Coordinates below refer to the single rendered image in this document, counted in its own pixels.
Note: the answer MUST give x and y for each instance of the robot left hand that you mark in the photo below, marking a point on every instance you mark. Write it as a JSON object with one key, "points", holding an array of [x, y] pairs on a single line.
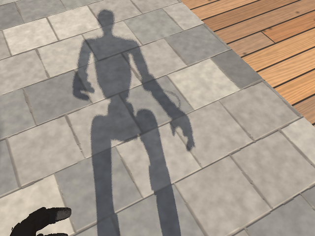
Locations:
{"points": [[39, 219]]}

